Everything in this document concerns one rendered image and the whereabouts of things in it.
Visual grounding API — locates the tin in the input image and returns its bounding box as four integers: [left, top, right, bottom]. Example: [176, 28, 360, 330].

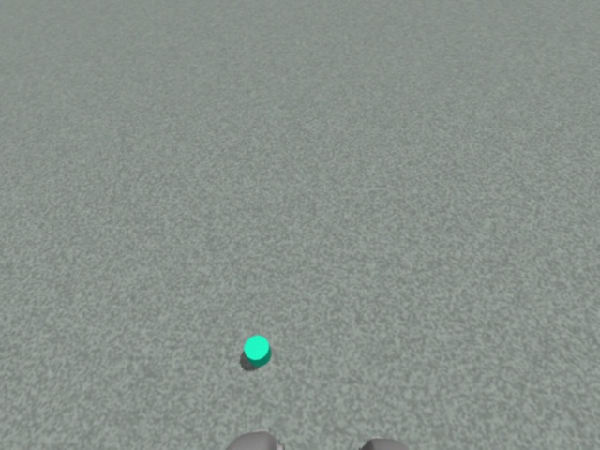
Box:
[244, 336, 271, 367]

